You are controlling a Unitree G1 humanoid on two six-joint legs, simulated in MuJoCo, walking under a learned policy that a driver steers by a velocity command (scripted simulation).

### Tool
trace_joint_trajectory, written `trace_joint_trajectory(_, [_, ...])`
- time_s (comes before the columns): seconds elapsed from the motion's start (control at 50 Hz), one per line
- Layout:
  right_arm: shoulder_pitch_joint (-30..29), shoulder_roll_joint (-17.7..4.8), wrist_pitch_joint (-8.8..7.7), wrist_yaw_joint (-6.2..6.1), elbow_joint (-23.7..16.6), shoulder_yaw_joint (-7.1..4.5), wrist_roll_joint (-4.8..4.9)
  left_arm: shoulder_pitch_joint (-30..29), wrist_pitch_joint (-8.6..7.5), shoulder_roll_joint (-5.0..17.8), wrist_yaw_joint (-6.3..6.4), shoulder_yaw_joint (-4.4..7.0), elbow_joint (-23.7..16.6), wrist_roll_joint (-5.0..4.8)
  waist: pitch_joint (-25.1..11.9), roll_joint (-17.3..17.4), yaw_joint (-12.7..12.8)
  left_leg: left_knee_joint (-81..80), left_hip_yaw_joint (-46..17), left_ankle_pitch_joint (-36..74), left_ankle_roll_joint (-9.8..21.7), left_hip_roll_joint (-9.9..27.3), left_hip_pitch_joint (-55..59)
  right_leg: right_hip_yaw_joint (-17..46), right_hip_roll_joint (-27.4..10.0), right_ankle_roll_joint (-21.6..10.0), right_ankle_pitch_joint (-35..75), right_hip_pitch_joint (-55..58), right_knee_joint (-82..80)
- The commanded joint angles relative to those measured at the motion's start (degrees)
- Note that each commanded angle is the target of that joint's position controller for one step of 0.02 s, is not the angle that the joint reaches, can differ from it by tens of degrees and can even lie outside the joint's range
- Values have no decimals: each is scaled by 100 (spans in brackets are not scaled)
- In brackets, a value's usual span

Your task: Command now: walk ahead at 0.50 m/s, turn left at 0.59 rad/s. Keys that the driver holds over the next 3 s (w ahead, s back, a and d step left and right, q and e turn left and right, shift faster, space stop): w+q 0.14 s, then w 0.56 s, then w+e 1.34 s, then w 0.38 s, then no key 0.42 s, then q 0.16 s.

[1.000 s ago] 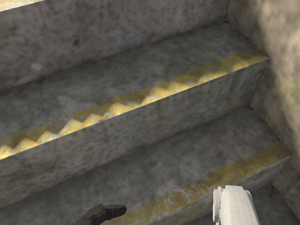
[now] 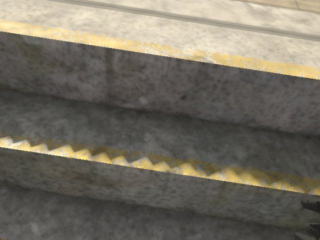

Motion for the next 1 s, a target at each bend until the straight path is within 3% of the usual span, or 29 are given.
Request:
trace_joint_trajectory(0.02, [1779, 443, 367, -45, 146, 259, -32, -1460, -206, -261, -24, -301, -838, -20, 509, 568, -1348, -816, 434, 1302, -211, 332, 1401, 859, -804, -810, 1539, -1435, -2280])
trace_joint_trajectory(0.06, [840, 340, 436, -149, -236, 242, 67, -939, -104, 142, -11, -140, -1088, 167, 297, 204, -866, -2336, 672, 1265, -224, 602, 1073, 849, -928, -926, 1772, -394, -2241])
trace_joint_trajectory(0.14, [244, 365, 458, -29, -836, 276, 104, -157, -7, 698, 52, 83, -1616, -158, -316, -780, -274, -5421, 667, -1265, -214, 1014, 1709, 1282, -1540, -808, 2735, 1365, -2036])
trace_joint_trajectory(0.16, [652, 310, 398, -38, -756, 263, 38, -147, 16, 657, 44, 108, -1769, -232, -513, -578, -288, -6303, 617, -1380, -24, 1009, 2246, 1049, -1444, -668, 3044, 1424, -1471])
trace_joint_trajectory(0.2, [2101, -251, 150, -135, 132, 91, -321, -96, 80, 229, -128, 108, -2007, -295, -716, 1456, -425, -8919, 398, 1022, 768, 972, 4867, -134, -211, 122, 3330, 189, 2284])
trace_joint_trajectory(0.22, [2015, -337, 104, -117, 411, 109, -407, 206, -3, -319, -258, -21, -2070, -330, -422, 2006, 174, -8696, -280, 1946, 998, 1023, 5956, 81, -21, 225, 1874, -1845, 4017])
trace_joint_trajectory(0.26, [2328, 102, -39, -115, 304, 265, -253, -654, -194, -567, -515, -237, -2259, -621, -39, 430, -284, -8279, -610, 1305, 621, 1197, 4787, 552, 59, 16, 1754, -1959, 4949])
trace_joint_trajectory(0.3, [1598, -542, -149, -121, 382, 164, -438, 264, -134, -509, -554, -265, -2357, -132, -1285, 1182, 785, -7918, -1299, 1462, 636, 1099, 5435, -30, 365, 149, 2497, -2459, 4821])
trace_joint_trajectory(0.32, [1386, 27, -246, -190, 237, 263, -503, -174, -96, -421, -464, -253, -2276, -175, -832, 656, 431, -8341, -1128, 870, 594, 1031, 4597, 166, 359, 91, 2896, -2080, 4764])
trace_joint_trajectory(0.4, [-33, 220, -502, -281, -223, 426, -441, 1704, 32, 316, -243, -1, -1520, -24, -1197, 304, 1380, -7782, -1559, 1131, 440, 1164, 4147, -102, 747, 93, 3600, -1101, 3961])
trace_joint_trajectory(0.44, [-1310, 299, -461, -238, -804, 510, -498, 3584, 16, 598, -126, 26, -744, 237, -1205, 424, 2399, -6543, -383, 3262, -740, 204, 1762, -536, 1063, -503, 3633, 2008, 1061])
trace_joint_trajectory(0.46, [-1961, 772, -429, -178, -975, 696, -452, 4699, -16, 354, -94, 27, -297, 252, -961, -310, 2971, -3785, 348, 1291, -923, -372, 153, 220, 314, -1224, 5110, 3677, -1261])
trace_joint_trajectory(0.48, [-2054, 1517, -376, -62, -1147, 916, -339, 4372, -230, -531, -103, -171, 97, 120, -289, -1879, 2459, -1084, 296, -3560, -418, -705, -1819, 1324, -107, -1373, 6102, 4449, -2194])
trace_joint_trajectory(0.5, [-2402, 1908, -498, 41, -1564, 1142, -296, 3608, -404, -1389, -195, -488, 283, 47, 923, -1790, 1796, 1362, -79, -4856, -145, -487, -2280, 1125, -207, -1081, 6193, 3281, -3789])
trace_joint_trajectory(0.52, [-1304, 2219, -558, 171, -1466, 1243, -61, 2579, -508, -1824, -385, -680, 354, 68, 1342, -867, 568, 2451, -270, -4850, 60, -462, -2432, 1104, -422, -1068, 6252, 3063, -4768])
trace_joint_trajectory(0.54, [-870, 2386, -605, 256, -1283, 1328, 89, 2050, -533, -1975, -549, -791, 421, 71, 1272, 414, 17, 2433, -331, -4506, 356, -450, -2672, 1041, -358, -962, 6371, 3057, -4801])
trace_joint_trajectory(0.58, [-928, 2527, -756, 557, -1523, 1519, 289, 1077, -355, -1002, -374, -708, 486, 69, 1044, 957, -669, 1137, -199, -2788, 438, 378, -2077, 434, -589, -1022, 7127, 1508, -4893])
trace_joint_trajectory(0.62, [1079, 1396, -613, 638, -984, 1221, 47, -272, -210, 927, 69, -77, -455, -249, 262, 657, -1511, -849, -147, -673, -121, 1441, 327, 362, -1177, -1121, 5189, 482, -5827])
trace_joint_trajectory(0.64, [1091, 1248, -132, 316, -1003, 1123, 466, -1167, -575, 2016, 15, 306, -1010, -70, -129, -325, -1493, -1495, -1121, 891, -203, 2393, 1632, 3331, -2848, -1503, 3044, -512, -5855])
trace_joint_trajectory(0.66, [-627, 682, 181, -112, -1126, 862, 370, -186, -580, 1608, -66, 228, -847, -77, -152, 1228, -160, -1638, -321, 248, -372, 2009, 626, 3115, -2447, -2023, 2054, 453, -6085])
trace_joint_trajectory(0.68, [-1194, 391, 314, -217, -1201, 749, 271, -8, -543, 1296, -80, 151, -1059, 4, 310, 1525, 329, -3401, -309, 319, -279, 2107, 821, 2518, -2127, -1770, 2113, 719, -5657])
trace_joint_trajectory(0.72, [-1204, 251, 239, -124, -911, 595, 159, 869, -330, 757, -105, 64, -892, -164, -43, 384, 698, -7065, 1057, -759, -144, 1409, 3526, 1473, -1111, -1463, 3323, 1058, -4507])
trace_joint_trajectory(0.76, [613, 63, 42, -59, -145, 274, 154, 1489, -99, 663, -166, -79, -597, -38, -692, -92, -66, -9190, 1226, -896, 55, 635, 5334, 746, -419, -1136, 5899, 1914, -1892])
trace_joint_trajectory(0.78, [1314, -139, 34, 67, 454, 221, 105, 1175, -201, 122, -224, -228, -810, -4, -199, 555, -87, -8940, 368, 1787, -226, 1145, 6081, 491, 132, -710, 3326, 77, 737])
trace_joint_trajectory(0.8, [3303, -755, 95, 16, 1222, 65, -181, 1844, -542, -872, -366, -355, -768, -141, -1539, 2929, -56, -8546, -1807, 5654, 392, 2522, 7814, 1735, 1014, -484, 2668, -2425, 3983])
trace_joint_trajectory(0.82, [3801, -610, -18, 138, 1418, 36, -518, 2015, -708, -1115, -399, -326, -452, -608, -2061, 2112, -302, -10295, -4276, 2452, 730, 3318, 6848, 2439, 1236, -361, 3100, -2618, 6172])
trace_joint_trajectory(0.86, [2138, 237, 15, 99, 1509, 297, -326, -900, -493, -1680, -386, -664, -1981, -500, 445, 1284, 20, -10239, -2334, -1996, 430, 2647, 4649, 2002, 818, -480, 4243, -4370, 7017])
trace_joint_trajectory(0.92, [1285, 1481, -256, -115, 1796, 605, -590, -435, -162, -1334, -493, -714, -1954, -423, 530, 952, 635, -10113, -900, -1388, 327, 2327, 3534, 2211, 823, -752, 5363, -4335, 7822])
trace_joint_trajectory(1.0, [1139, 1329, -230, -153, 2077, 713, -665, -414, -25, -1270, -521, -815, -1894, -403, 569, 384, 878, -10262, 760, 285, -197, 2093, 3425, 2071, 919, -788, 5704, -5065, 8203])
Next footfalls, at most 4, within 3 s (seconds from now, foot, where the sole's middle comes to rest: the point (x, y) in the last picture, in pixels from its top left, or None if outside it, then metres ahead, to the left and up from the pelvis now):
0.14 left None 0.01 0.14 -0.71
0.56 right None -0.08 -0.01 -0.90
0.76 left None -0.01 0.45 -0.90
1.46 right None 0.17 0.32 -0.68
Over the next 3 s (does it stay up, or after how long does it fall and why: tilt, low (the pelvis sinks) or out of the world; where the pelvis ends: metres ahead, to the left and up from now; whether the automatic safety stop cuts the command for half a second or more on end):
stays up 0.44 0.14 0.36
